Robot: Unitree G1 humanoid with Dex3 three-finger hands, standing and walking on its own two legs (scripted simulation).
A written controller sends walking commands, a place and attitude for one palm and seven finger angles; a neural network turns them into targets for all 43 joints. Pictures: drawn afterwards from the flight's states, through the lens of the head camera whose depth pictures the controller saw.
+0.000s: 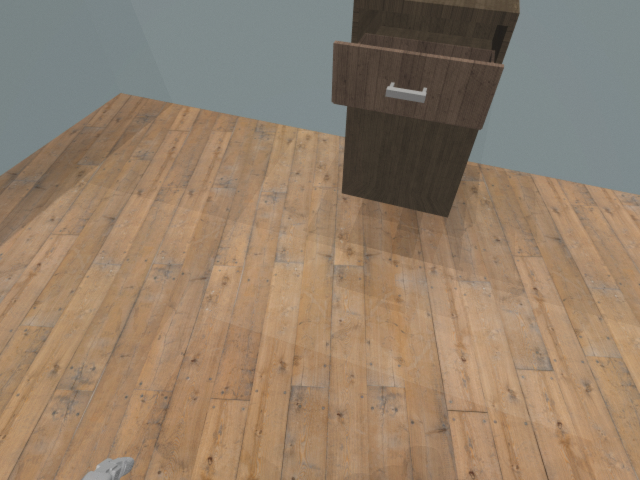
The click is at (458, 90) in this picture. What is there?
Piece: drawer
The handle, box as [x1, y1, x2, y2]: [385, 82, 426, 102]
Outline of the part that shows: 386,89 385,96 421,102 424,101 426,93 426,88 424,87 421,92 396,88 393,86 394,83 392,82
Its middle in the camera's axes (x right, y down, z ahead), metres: +0.24 -0.42 +1.09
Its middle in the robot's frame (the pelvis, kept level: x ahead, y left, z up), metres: +1.11 -0.19 -0.05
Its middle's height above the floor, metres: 0.72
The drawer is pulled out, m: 0.30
